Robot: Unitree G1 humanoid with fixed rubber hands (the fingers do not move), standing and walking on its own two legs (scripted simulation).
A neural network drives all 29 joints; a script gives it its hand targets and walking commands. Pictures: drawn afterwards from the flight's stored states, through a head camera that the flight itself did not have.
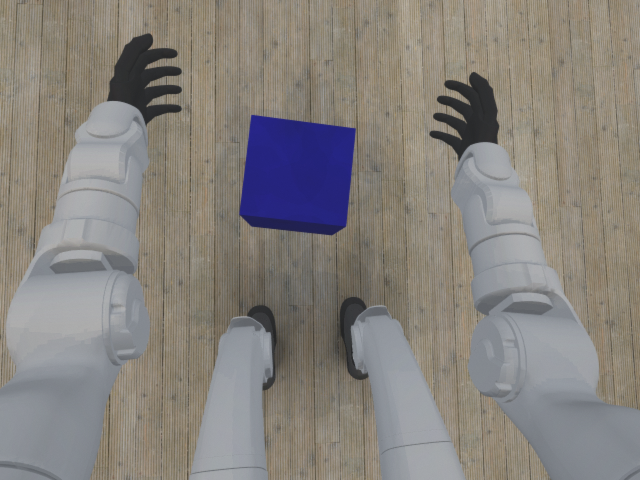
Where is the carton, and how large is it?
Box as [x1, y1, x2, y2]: [239, 115, 355, 234]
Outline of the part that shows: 251,115 239,214 252,226 324,234 332,234 344,227 346,222 355,128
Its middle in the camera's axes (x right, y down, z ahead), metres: -0.05 -0.12 +0.89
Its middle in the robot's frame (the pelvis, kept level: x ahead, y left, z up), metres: +0.51 -0.01 -0.53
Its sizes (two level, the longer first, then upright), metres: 0.210 0.200 0.250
